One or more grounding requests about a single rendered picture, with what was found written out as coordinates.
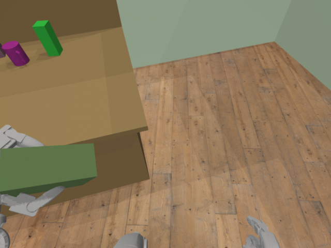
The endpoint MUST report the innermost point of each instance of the sponge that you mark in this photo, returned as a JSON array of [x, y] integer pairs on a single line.
[[33, 170]]

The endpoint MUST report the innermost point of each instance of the table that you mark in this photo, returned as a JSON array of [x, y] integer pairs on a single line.
[[86, 95]]

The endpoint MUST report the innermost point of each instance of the robot left hand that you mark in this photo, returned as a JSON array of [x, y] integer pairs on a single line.
[[24, 203]]

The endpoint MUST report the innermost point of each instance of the robot left forearm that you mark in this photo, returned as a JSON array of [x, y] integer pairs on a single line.
[[4, 237]]

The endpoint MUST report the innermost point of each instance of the robot right hand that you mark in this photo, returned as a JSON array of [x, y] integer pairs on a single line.
[[267, 238]]

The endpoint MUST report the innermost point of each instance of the left robot thigh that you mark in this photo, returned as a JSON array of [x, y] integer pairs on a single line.
[[133, 240]]

